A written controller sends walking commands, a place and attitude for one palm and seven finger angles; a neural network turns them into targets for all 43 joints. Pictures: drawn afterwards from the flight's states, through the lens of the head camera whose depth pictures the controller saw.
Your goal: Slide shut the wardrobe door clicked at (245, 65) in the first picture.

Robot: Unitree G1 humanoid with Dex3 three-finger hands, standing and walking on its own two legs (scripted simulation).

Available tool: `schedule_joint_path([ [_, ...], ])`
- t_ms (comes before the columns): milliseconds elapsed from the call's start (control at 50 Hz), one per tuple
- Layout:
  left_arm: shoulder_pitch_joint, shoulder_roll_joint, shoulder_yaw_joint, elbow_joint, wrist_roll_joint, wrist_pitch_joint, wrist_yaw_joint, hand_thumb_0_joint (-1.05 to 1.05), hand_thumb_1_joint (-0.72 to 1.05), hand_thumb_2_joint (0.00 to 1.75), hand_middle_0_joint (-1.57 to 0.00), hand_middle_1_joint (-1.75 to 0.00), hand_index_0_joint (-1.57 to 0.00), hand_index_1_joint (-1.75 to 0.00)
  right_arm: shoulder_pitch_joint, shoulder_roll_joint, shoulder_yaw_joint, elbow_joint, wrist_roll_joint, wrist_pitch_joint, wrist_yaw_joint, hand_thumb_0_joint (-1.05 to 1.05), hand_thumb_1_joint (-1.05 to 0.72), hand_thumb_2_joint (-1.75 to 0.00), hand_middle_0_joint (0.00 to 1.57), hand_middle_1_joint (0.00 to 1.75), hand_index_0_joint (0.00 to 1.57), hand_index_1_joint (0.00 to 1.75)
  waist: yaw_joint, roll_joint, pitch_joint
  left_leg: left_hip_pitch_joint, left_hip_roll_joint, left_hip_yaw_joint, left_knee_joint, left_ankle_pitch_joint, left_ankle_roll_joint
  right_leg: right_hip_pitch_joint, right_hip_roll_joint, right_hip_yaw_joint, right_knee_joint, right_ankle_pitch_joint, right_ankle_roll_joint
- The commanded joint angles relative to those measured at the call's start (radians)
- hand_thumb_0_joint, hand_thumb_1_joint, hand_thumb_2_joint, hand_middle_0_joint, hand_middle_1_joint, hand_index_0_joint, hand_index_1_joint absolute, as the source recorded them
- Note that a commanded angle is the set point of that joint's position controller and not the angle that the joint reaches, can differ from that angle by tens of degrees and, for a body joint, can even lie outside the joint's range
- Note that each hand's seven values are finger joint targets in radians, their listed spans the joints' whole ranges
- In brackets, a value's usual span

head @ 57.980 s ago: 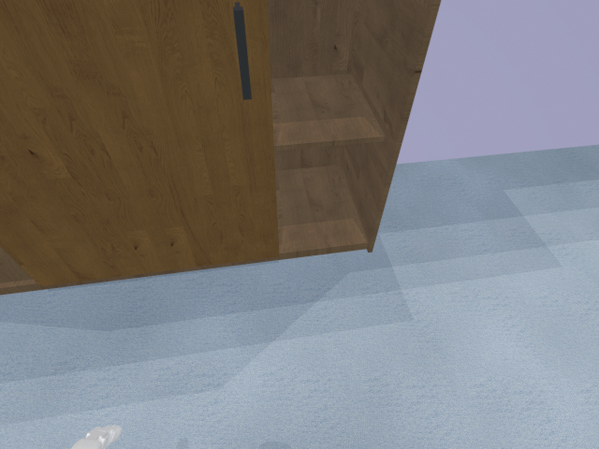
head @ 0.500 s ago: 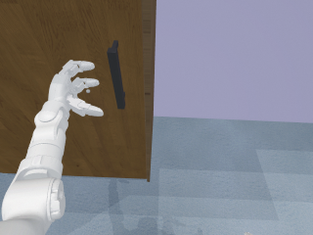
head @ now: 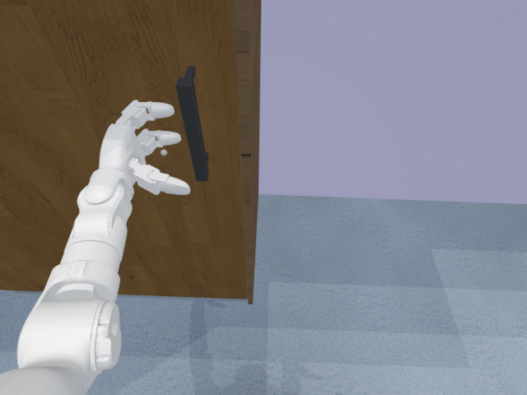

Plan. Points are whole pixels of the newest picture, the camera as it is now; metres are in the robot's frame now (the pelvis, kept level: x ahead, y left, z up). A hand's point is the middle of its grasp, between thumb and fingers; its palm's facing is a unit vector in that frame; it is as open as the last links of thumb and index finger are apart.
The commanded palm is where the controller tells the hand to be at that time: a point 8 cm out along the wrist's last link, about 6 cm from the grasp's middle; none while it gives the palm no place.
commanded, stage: feel for the door with the fingertips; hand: left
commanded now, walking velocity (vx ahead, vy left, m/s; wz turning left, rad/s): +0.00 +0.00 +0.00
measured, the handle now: (196, 128) +0.51 +0.10 +0.13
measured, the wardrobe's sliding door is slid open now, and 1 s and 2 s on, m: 0.00 0.00 0.00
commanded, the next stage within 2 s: slide the fingers in behind the handle in 0.68 s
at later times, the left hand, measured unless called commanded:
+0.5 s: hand (171, 144) +0.46 +0.14 +0.14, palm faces -0.02 -1.00 -0.01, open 14.0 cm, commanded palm +0.44 +0.19 +0.13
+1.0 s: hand (166, 144) +0.46 +0.15 +0.14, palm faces -0.04 -1.00 +0.02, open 13.8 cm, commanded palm +0.43 +0.20 +0.13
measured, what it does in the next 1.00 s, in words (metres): stands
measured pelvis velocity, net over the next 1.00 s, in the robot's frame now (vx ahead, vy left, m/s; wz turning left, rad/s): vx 0.00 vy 0.00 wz -0.02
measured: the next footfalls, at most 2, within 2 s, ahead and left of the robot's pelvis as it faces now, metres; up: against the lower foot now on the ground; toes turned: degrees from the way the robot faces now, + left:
none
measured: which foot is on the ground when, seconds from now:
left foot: down 0.00-1.00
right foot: down 0.00-1.00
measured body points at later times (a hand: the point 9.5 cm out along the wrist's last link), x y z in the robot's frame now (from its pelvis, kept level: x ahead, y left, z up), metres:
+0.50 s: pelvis +0.00 -0.01 +0.00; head +0.04 -0.01 +0.45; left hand +0.45 +0.19 +0.14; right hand +0.06 -0.27 -0.12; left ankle +0.03 +0.11 -0.72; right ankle -0.03 -0.12 -0.72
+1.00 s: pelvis +0.00 +0.00 +0.00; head +0.04 +0.01 +0.45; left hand +0.46 +0.20 +0.14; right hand +0.04 -0.26 -0.12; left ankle +0.03 +0.11 -0.72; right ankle -0.03 -0.12 -0.72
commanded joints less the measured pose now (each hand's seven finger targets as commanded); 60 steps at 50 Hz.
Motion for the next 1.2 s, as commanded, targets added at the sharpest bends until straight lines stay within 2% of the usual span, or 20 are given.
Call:
schedule_joint_path([
  [0, -0.488, 0.22, 0.075, -0.241, -0.001, -0.071, 0.031, 0.0, -0.5, 0.3, -0.3, -1.2, -0.3, -1.2, 0.022, -0.155, -0.052, -0.099, -0.006, -0.044, -0.006, 0.0, -0.9, -0.9, 0.2, 0.3, 0.2, 0.3, -0.005, -0.011, -0.338, 0.307, -0.019, -0.045, -0.05, 0.236, 0.025, -0.019, 0.028, 0.007, -0.084, 0.315, -0.013],
  [60, -0.452, 0.178, 0.052, -0.307, 0.012, -0.09, 0.056, 0.0, -0.5, 0.3, -0.3, -1.2, -0.3, -1.2, 0.006, -0.137, -0.05, -0.114, -0.007, -0.05, 0.005, 0.0, -0.9, -0.9, 0.2, 0.3, 0.2, 0.3, 0.008, 0.041, -0.376, 0.342, -0.021, -0.036, -0.047, 0.275, 0.02, -0.005, 0.027, 0.009, -0.074, 0.355, -0.014],
  [120, -0.445, 0.152, 0.026, -0.269, 0.019, -0.089, 0.065, 0.0, -0.5, 0.3, -0.3, -1.2, -0.3, -1.2, 0.004, -0.135, -0.049, -0.111, -0.005, -0.045, 0.006, 0.0, -0.9, -0.9, 0.2, 0.3, 0.2, 0.3, -0.005, -0.015, -0.318, 0.296, -0.019, -0.029, -0.05, 0.243, 0.024, -0.009, 0.031, 0.01, -0.08, 0.35, -0.01],
  [180, -0.472, 0.18, 0.044, -0.251, 0.027, -0.077, 0.074, 0.0, -0.5, 0.3, -0.3, -1.2, -0.3, -1.2, 0.001, -0.139, -0.051, -0.107, -0.002, -0.04, 0.004, 0.0, -0.9, -0.9, 0.2, 0.3, 0.2, 0.3, -0.006, 0.009, -0.296, 0.28, -0.021, -0.023, -0.058, 0.2, 0.023, -0.018, 0.027, 0.016, -0.089, 0.317, -0.01],
  [300, -0.478, 0.222, 0.081, -0.219, 0.022, -0.077, 0.068, 0.0, -0.5, 0.3, -0.3, -1.2, -0.3, -1.2, 0.009, -0.141, -0.046, -0.109, -0.006, -0.033, -0.004, 0.0, -0.9, -0.9, 0.2, 0.3, 0.2, 0.3, -0.002, -0.039, -0.323, 0.253, -0.028, -0.012, -0.053, 0.218, 0.03, 0.041, 0.024, 0.027, -0.088, 0.376, -0.006],
  [340, -0.503, 0.19, 0.054, -0.201, 0.02, -0.08, 0.057, 0.0, -0.5, 0.3, -0.3, -1.2, -0.3, -1.2, 0.004, -0.136, -0.045, -0.107, -0.003, -0.035, -0.004, 0.0, -0.9, -0.9, 0.2, 0.3, 0.2, 0.3, -0.012, -0.024, -0.311, 0.255, -0.029, -0.009, -0.052, 0.208, 0.03, 0.023, 0.023, 0.029, -0.09, 0.376, -0.004],
  [400, -0.527, 0.223, 0.067, -0.168, 0.022, -0.089, 0.039, 0.0, -0.5, 0.3, -0.3, -1.2, -0.3, -1.2, 0.019, -0.145, -0.046, -0.096, -0.004, -0.033, -0.007, 0.0, -0.9, -0.9, 0.2, 0.3, 0.2, 0.3, -0.02, -0.037, -0.31, 0.245, -0.03, -0.01, -0.043, 0.206, 0.034, 0.023, 0.022, 0.035, -0.091, 0.381, -0.004],
  [460, -0.566, 0.186, 0.034, -0.129, 0.016, -0.089, 0.021, 0.0, -0.5, 0.3, -0.3, -1.2, -0.3, -1.2, 0.018, -0.141, -0.044, -0.09, -0.001, -0.034, -0.008, 0.0, -0.9, -0.9, 0.2, 0.3, 0.2, 0.3, -0.034, -0.009, -0.294, 0.246, -0.032, -0.009, -0.039, 0.187, 0.033, -0.012, 0.019, 0.037, -0.096, 0.358, -0.002],
  [500, -0.575, 0.217, 0.056, -0.127, 0.016, -0.097, 0.015, 0.0, -0.5, 0.3, -0.3, -1.2, -0.3, -1.2, 0.031, -0.147, -0.048, -0.084, -0.003, -0.033, -0.008, 0.0, -0.9, -0.9, 0.2, 0.3, 0.2, 0.3, -0.031, -0.015, -0.322, 0.253, -0.03, -0.015, -0.034, 0.202, 0.034, -0.004, 0.022, 0.034, -0.088, 0.362, -0.004],
  [560, -0.585, 0.205, 0.056, -0.13, 0.008, -0.104, 0.01, 0.0, -0.5, 0.3, -0.3, -1.2, -0.3, -1.2, 0.034, -0.147, -0.049, -0.084, -0.005, -0.036, -0.006, 0.0, -0.9, -0.9, 0.2, 0.3, 0.2, 0.3, -0.028, -0.004, -0.359, 0.275, -0.03, -0.018, -0.03, 0.231, 0.032, -0.003, 0.022, 0.032, -0.08, 0.386, -0.004],
  [620, -0.581, 0.241, 0.085, -0.119, 0.012, -0.11, 0.013, 0.0, -0.5, 0.3, -0.3, -1.2, -0.3, -1.2, 0.042, -0.15, -0.05, -0.083, -0.006, -0.03, -0.004, 0.0, -0.9, -0.9, 0.2, 0.3, 0.2, 0.3, -0.023, -0.015, -0.364, 0.258, -0.031, -0.018, -0.026, 0.242, 0.033, 0.006, 0.023, 0.032, -0.074, 0.401, -0.003],
  [680, -0.601, 0.209, 0.055, -0.117, 0.017, -0.11, 0.014, 0.0, -0.5, 0.3, -0.3, -1.2, -0.3, -1.2, 0.043, -0.147, -0.05, -0.081, -0.005, -0.03, -0.002, 0.0, -0.9, -0.9, 0.2, 0.3, 0.2, 0.3, -0.033, 0.014, -0.342, 0.265, -0.029, -0.021, -0.026, 0.234, 0.03, -0.024, 0.024, 0.026, -0.074, 0.374, -0.005],
  [740, -0.616, 0.243, 0.083, -0.09, 0.021, -0.107, 0.024, 0.0, -0.5, 0.3, -0.3, -1.2, -0.3, -1.2, 0.055, -0.155, -0.052, -0.074, -0.007, -0.025, -0.003, 0.0, -0.9, -0.9, 0.2, 0.3, 0.2, 0.3, -0.038, -0.012, -0.334, 0.255, -0.025, -0.027, -0.025, 0.221, 0.031, -0.042, 0.027, 0.023, -0.074, 0.345, -0.005],
  [760, -0.626, 0.222, 0.063, -0.083, 0.022, -0.105, 0.023, 0.0, -0.5, 0.3, -0.3, -1.2, -0.3, -1.2, 0.052, -0.153, -0.051, -0.074, -0.006, -0.026, -0.003, 0.0, -0.9, -0.9, 0.2, 0.3, 0.2, 0.3, -0.044, 0.002, -0.323, 0.255, -0.025, -0.024, -0.026, 0.213, 0.03, -0.052, 0.027, 0.025, -0.077, 0.338, -0.004],
  [840, -0.585, 0.224, 0.081, -0.114, 0.021, -0.112, 0.025, 0.0, -0.5, 0.3, -0.3, -1.2, -0.3, -1.2, 0.057, -0.153, -0.054, -0.082, -0.01, -0.028, 0.004, 0.0, -0.9, -0.9, 0.2, 0.3, 0.2, 0.3, -0.023, 0.031, -0.379, 0.297, -0.022, -0.034, -0.02, 0.262, 0.024, -0.047, 0.03, 0.014, -0.059, 0.354, -0.012],
  [860, -0.562, 0.233, 0.093, -0.116, 0.017, -0.112, 0.026, 0.0, -0.5, 0.3, -0.3, -1.2, -0.3, -1.2, 0.056, -0.154, -0.055, -0.084, -0.011, -0.028, 0.004, 0.0, -0.9, -0.9, 0.2, 0.3, 0.2, 0.3, -0.018, 0.009, -0.392, 0.296, -0.021, -0.034, -0.021, 0.26, 0.024, -0.036, 0.031, 0.015, -0.061, 0.354, -0.01],
  [940, -0.526, 0.198, 0.063, -0.15, 0.016, -0.11, 0.026, 0.0, -0.5, 0.3, -0.3, -1.2, -0.3, -1.2, 0.04, -0.149, -0.051, -0.104, -0.007, -0.028, 0.009, 0.0, -0.9, -0.9, 0.2, 0.3, 0.2, 0.3, -0.016, 0.02, -0.355, 0.283, -0.017, -0.032, -0.029, 0.241, 0.022, -0.047, 0.035, 0.008, -0.061, 0.33, -0.012],
  [1020, -0.514, 0.232, 0.086, -0.168, 0.022, -0.11, 0.036, 0.0, -0.5, 0.3, -0.3, -1.2, -0.3, -1.2, 0.036, -0.153, -0.052, -0.109, -0.006, -0.025, 0.007, 0.0, -0.9, -0.9, 0.2, 0.3, 0.2, 0.3, -0.013, 0.011, -0.33, 0.273, -0.014, -0.035, -0.035, 0.221, 0.023, -0.051, 0.036, 0.009, -0.065, 0.307, -0.014],
  [1100, -0.508, 0.135, 0.014, -0.239, 0.014, -0.108, 0.042, 0.0, -0.5, 0.3, -0.3, -1.2, -0.3, -1.2, 0.025, -0.144, -0.055, -0.114, -0.005, -0.036, 0.01, 0.0, -0.9, -0.9, 0.2, 0.3, 0.2, 0.3, -0.02, 0.058, -0.36, 0.344, -0.008, -0.046, -0.032, 0.25, 0.016, -0.081, 0.041, -0.002, -0.062, 0.289, -0.018],
  [1180, -0.517, 0.124, 0.009, -0.219, 0.008, -0.085, 0.055, 0.0, -0.5, 0.3, -0.3, -1.2, -0.3, -1.2, 0.018, -0.147, -0.054, -0.101, -0.003, -0.042, 0.008, 0.0, -0.9, -0.9, 0.2, 0.3, 0.2, 0.3, -0.026, 0.019, -0.317, 0.32, -0.005, -0.053, -0.044, 0.205, 0.015, -0.097, 0.04, -0.004, -0.074, 0.252, -0.015],
])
